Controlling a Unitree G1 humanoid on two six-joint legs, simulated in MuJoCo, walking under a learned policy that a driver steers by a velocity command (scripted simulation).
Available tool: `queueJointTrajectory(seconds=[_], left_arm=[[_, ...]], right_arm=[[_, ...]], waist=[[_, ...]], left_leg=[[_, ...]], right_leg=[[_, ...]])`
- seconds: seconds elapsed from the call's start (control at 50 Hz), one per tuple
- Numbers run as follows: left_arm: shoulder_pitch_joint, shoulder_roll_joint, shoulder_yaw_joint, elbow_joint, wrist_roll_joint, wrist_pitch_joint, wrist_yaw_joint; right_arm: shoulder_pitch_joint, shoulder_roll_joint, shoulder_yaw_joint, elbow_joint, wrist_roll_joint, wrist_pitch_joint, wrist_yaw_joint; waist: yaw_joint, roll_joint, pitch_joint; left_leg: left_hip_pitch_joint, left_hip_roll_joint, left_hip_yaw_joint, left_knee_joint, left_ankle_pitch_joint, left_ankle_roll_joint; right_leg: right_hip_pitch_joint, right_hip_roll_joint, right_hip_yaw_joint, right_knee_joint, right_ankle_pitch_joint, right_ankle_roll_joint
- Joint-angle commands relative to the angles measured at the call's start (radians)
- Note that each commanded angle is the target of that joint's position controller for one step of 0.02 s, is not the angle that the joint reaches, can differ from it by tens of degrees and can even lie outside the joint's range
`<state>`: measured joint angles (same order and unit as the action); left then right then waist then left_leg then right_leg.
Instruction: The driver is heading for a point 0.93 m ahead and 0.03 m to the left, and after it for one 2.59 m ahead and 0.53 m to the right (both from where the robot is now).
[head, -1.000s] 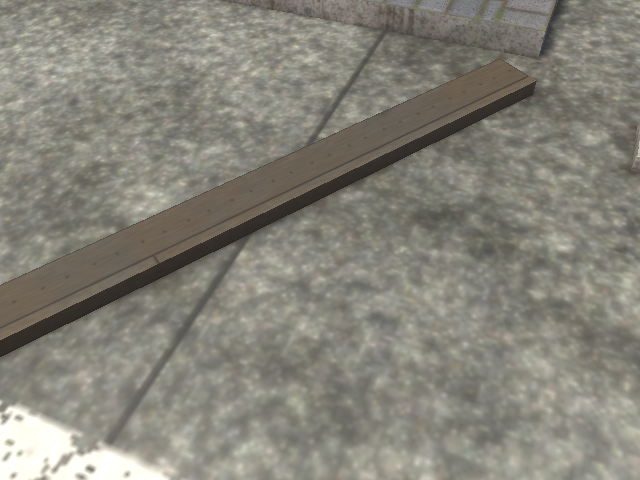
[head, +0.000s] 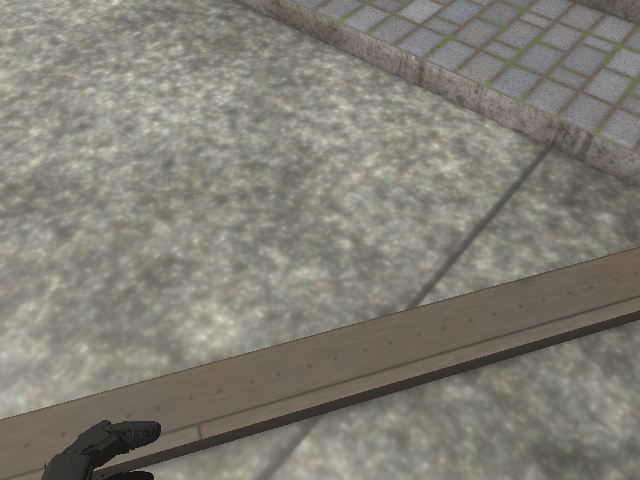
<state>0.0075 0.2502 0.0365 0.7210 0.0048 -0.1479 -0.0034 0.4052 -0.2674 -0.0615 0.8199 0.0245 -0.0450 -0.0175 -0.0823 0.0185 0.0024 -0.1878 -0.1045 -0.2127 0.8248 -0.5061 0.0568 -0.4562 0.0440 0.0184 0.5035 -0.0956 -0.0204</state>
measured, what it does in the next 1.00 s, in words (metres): walks ahead: left foot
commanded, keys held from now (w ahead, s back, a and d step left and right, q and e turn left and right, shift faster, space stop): w+q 0.30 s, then w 0.18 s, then w+e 0.52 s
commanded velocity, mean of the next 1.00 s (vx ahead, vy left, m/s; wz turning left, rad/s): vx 0.50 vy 0.00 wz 0.12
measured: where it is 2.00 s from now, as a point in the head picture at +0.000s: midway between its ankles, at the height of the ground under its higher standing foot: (243, 367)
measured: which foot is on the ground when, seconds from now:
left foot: up 0.00-0.46, down 0.48-1.00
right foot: down 0.00-0.50, up 0.52-1.00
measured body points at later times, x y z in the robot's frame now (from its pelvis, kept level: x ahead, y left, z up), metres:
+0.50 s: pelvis +0.25 +0.06 -0.01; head +0.28 +0.07 +0.44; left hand +0.17 +0.34 -0.13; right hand +0.55 -0.09 -0.07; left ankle +0.32 +0.17 -0.73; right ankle +0.11 -0.11 -0.71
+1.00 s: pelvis +0.51 +0.11 +0.01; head +0.54 +0.11 +0.45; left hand +0.67 +0.34 -0.10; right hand +0.55 -0.16 -0.13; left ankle +0.33 +0.18 -0.72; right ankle +0.66 +0.01 -0.67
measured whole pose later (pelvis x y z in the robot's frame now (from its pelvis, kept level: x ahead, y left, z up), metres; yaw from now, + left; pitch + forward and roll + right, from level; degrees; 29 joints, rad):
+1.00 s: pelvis +0.51 +0.11 +0.01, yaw +4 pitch +3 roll +0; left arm 0.12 0.22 0.03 0.69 -0.01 -0.04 -0.06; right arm 0.36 -0.24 -0.05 0.83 -0.01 -0.05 -0.02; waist -0.04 -0.01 0.02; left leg 0.10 0.03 0.24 0.28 -0.39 0.00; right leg -0.73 -0.03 -0.08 0.88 -0.19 -0.08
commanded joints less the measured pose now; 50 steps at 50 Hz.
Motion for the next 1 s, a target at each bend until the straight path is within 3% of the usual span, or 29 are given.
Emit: queueJointTrajectory(seconds=[0.02,0.04,0.06,0.08,0.12,0.22,0.3,0.38,0.4,0.44,0.46,0.48,0.5,0.52,0.54,0.56,0.58,0.6,0.62,0.66,0.7,0.8,0.84,0.86,0.9,0.92,0.94,0.98,1.0], left_arm=[[0.285,0.132,0.054,-0.010,-0.008,0.012,0.009],[0.229,0.120,0.046,-0.018,-0.002,0.018,0.008],[0.198,0.106,0.041,-0.011,0.001,0.022,0.006],[0.186,0.096,0.037,-0.004,0.009,0.023,0.004],[0.191,0.098,0.042,0.013,0.004,0.017,-0.001],[0.222,0.156,0.061,0.046,0.000,0.018,0.002],[0.252,0.189,0.064,0.064,-0.006,0.032,0.010],[0.330,0.214,0.064,0.101,-0.026,0.054,0.002],[0.333,0.223,0.065,0.105,-0.032,0.061,0.000],[0.323,0.252,0.069,0.108,-0.042,0.070,0.004],[0.309,0.260,0.068,0.109,-0.045,0.076,0.008],[0.317,0.237,0.056,0.108,-0.040,0.075,0.013],[0.333,0.145,0.022,0.075,0.006,0.065,0.008],[0.427,0.090,-0.001,0.071,-0.019,0.040,-0.009],[0.328,0.202,0.032,0.069,-0.055,0.028,-0.016],[0.254,0.194,0.033,0.038,-0.072,0.029,-0.018],[0.239,0.169,0.029,0.042,-0.056,0.037,-0.012],[0.248,0.162,0.033,0.048,-0.041,0.050,-0.009],[0.294,0.147,0.034,0.066,-0.042,0.067,-0.011],[0.333,0.114,0.035,0.081,-0.044,0.095,-0.007],[0.298,0.098,0.036,0.071,-0.042,0.109,0.004],[0.204,0.068,0.034,0.028,-0.030,0.117,0.009],[0.129,0.061,0.027,-0.013,-0.022,0.108,-0.004],[0.071,0.019,0.006,-0.041,-0.017,0.109,-0.013],[-0.032,-0.002,-0.007,-0.091,-0.019,0.104,-0.036],[-0.024,0.003,-0.005,-0.105,-0.013,0.100,-0.044],[0.036,0.035,0.008,-0.101,-0.017,0.094,-0.055],[0.157,0.089,0.033,-0.096,-0.019,0.095,-0.061],[0.270,0.129,0.053,-0.082,-0.024,0.096,-0.060]], right_arm=[[0.007,-0.142,-0.016,-0.109,0.017,-0.018,-0.002],[-0.054,-0.137,-0.019,-0.125,0.005,-0.012,-0.004],[-0.096,-0.123,-0.022,-0.143,-0.008,-0.013,-0.002],[-0.097,-0.103,-0.023,-0.154,-0.005,-0.009,0.006],[-0.092,-0.064,-0.018,-0.166,0.004,0.004,0.013],[-0.182,-0.049,-0.011,-0.225,-0.003,0.011,0.021],[-0.316,-0.035,0.000,-0.264,-0.003,0.000,0.046],[-0.410,-0.018,0.012,-0.312,-0.001,-0.001,0.065],[-0.415,-0.029,0.009,-0.322,-0.002,0.000,0.067],[-0.365,-0.070,-0.010,-0.324,-0.012,0.001,0.069],[-0.244,-0.104,-0.031,-0.293,-0.016,0.001,0.066],[-0.093,-0.156,-0.060,-0.246,-0.016,0.005,0.055],[0.054,-0.250,-0.081,-0.219,-0.020,0.013,0.030],[0.031,-0.278,-0.070,-0.234,-0.029,0.006,0.033],[0.021,-0.191,-0.052,-0.230,-0.031,-0.002,0.043],[-0.021,-0.156,-0.039,-0.217,-0.030,-0.009,0.043],[-0.087,-0.123,-0.028,-0.209,-0.025,-0.017,0.046],[-0.130,-0.083,-0.019,-0.208,-0.026,-0.024,0.049],[-0.154,-0.071,-0.016,-0.204,-0.032,-0.031,0.048],[-0.166,-0.071,-0.020,-0.182,-0.038,-0.051,0.047],[-0.147,-0.074,-0.023,-0.153,-0.050,-0.062,0.039],[-0.081,-0.066,-0.020,-0.085,-0.057,-0.045,0.013],[-0.090,-0.083,-0.021,-0.084,-0.059,-0.037,0.004],[-0.084,-0.105,-0.025,-0.080,-0.047,-0.031,0.001],[-0.032,-0.123,-0.030,-0.056,-0.033,-0.023,-0.008],[-0.007,-0.139,-0.034,-0.037,-0.029,-0.022,-0.008],[-0.036,-0.151,-0.035,-0.040,-0.032,-0.021,-0.009],[-0.113,-0.181,-0.037,-0.065,-0.026,-0.015,-0.016],[-0.140,-0.193,-0.038,-0.069,-0.017,-0.011,-0.021]], waist=[[0.160,-0.145,-0.199],[0.140,-0.060,-0.115],[0.122,-0.052,-0.054],[0.097,-0.083,-0.033],[0.085,-0.112,-0.018],[0.095,-0.081,-0.001],[0.145,-0.071,0.031],[0.170,-0.079,0.063],[0.159,-0.086,0.066],[0.101,-0.120,0.015],[0.023,-0.119,-0.052],[-0.047,-0.100,-0.134],[-0.072,0.091,-0.264],[0.001,0.251,-0.420],[-0.054,0.083,-0.348],[-0.031,0.082,-0.200],[0.019,0.020,-0.122],[0.048,0.044,-0.082],[0.079,0.066,-0.062],[0.109,0.058,-0.034],[0.103,0.052,0.008],[0.078,0.035,0.069],[0.064,0.021,0.085],[0.041,0.034,0.097],[-0.003,0.017,0.122],[-0.001,0.054,0.102],[0.041,0.051,0.069],[0.121,0.112,-0.030],[0.192,0.136,-0.093]], left_leg=[[-0.633,0.103,0.018,0.505,0.036,-0.028],[-0.598,0.141,0.054,0.493,0.119,-0.037],[-0.577,0.169,0.062,0.452,0.168,-0.040],[-0.537,0.196,0.069,0.423,0.194,-0.038],[-0.511,0.214,0.102,0.387,0.217,-0.043],[-0.575,0.230,0.111,0.208,0.371,-0.061],[-0.531,0.213,0.174,-0.016,0.532,-0.046],[-0.485,0.174,0.225,-0.139,0.441,-0.011],[-0.465,0.161,0.235,-0.160,0.386,0.005],[-0.324,0.099,0.280,-0.208,0.294,0.046],[-0.150,0.062,0.299,-0.287,0.342,0.076],[0.112,0.054,0.281,-0.322,0.424,0.102],[0.454,0.300,-0.033,-0.278,0.567,0.167],[0.630,0.539,-0.523,-0.431,0.465,0.345],[0.532,0.506,-0.431,-0.472,0.433,0.299],[0.392,0.462,-0.246,-0.482,0.456,0.254],[0.248,0.409,-0.138,-0.513,0.496,0.217],[0.165,0.376,-0.071,-0.547,0.491,0.200],[0.094,0.359,-0.026,-0.589,0.480,0.190],[0.025,0.353,0.053,-0.642,0.524,0.186],[0.014,0.347,0.134,-0.666,0.573,0.173],[0.141,0.362,0.240,-0.659,0.617,0.139],[0.135,0.339,0.307,-0.666,0.650,0.109],[0.124,0.347,0.336,-0.694,0.657,0.102],[0.139,0.351,0.365,-0.718,0.671,0.095],[0.194,0.396,0.359,-0.689,0.820,0.113],[0.251,0.403,0.394,-0.607,0.998,0.104],[0.257,0.388,0.438,-0.430,1.463,0.080],[0.218,0.379,0.445,-0.267,1.592,0.068]], right_leg=[[0.713,-0.445,0.622,-0.189,-0.321,-0.207],[0.568,-0.403,0.482,-0.212,-0.203,-0.179],[0.463,-0.358,0.391,-0.242,-0.108,-0.170],[0.397,-0.321,0.306,-0.270,-0.059,-0.157],[0.339,-0.287,0.194,-0.315,0.013,-0.161],[0.367,-0.297,0.037,-0.345,0.199,-0.178],[0.398,-0.283,-0.077,-0.337,0.208,-0.145],[0.475,-0.322,-0.094,-0.311,0.233,-0.143],[0.495,-0.333,-0.099,-0.287,0.296,-0.140],[0.520,-0.333,-0.129,-0.158,0.623,-0.123],[0.499,-0.310,-0.163,-0.006,0.745,-0.101],[0.367,-0.274,-0.197,0.194,0.691,-0.068],[0.059,-0.205,-0.198,0.551,0.095,-0.025],[-0.228,-0.050,-0.036,0.844,-0.500,0.007],[-0.299,-0.096,0.082,0.900,-0.457,0.000],[-0.332,-0.126,0.065,0.874,-0.384,-0.006],[-0.295,-0.171,0.056,0.803,-0.305,0.001],[-0.266,-0.191,0.061,0.770,-0.251,0.011],[-0.215,-0.201,0.068,0.776,-0.201,0.021],[-0.207,-0.189,0.078,0.782,-0.145,0.039],[-0.271,-0.173,0.099,0.769,-0.085,0.054],[-0.499,-0.138,0.128,0.743,-0.013,0.062],[-0.466,-0.128,0.084,0.586,0.078,0.054],[-0.440,-0.133,0.011,0.504,0.040,0.046],[-0.376,-0.125,-0.069,0.348,0.042,0.027],[-0.372,-0.106,-0.115,0.418,-0.053,0.002],[-0.354,-0.115,-0.097,0.433,-0.048,-0.032],[-0.164,-0.024,-0.168,0.422,-0.154,-0.095],[0.008,0.025,-0.186,0.370,-0.170,-0.132]])
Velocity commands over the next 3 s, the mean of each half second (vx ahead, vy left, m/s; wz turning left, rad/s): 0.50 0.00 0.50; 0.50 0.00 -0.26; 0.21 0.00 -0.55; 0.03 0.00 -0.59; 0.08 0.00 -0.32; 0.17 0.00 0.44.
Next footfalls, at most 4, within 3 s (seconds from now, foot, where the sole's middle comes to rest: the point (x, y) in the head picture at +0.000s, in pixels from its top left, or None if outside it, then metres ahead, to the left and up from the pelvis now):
0.48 left None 0.36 0.19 -0.76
1.02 right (299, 367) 0.70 0.02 -0.71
1.52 left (212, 334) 0.83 0.22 -0.76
1.98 right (298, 385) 0.66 0.02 -0.71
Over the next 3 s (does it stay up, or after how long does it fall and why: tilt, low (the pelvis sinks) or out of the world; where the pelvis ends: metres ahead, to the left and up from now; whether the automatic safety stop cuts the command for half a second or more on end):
stays up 0.85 0.07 0.01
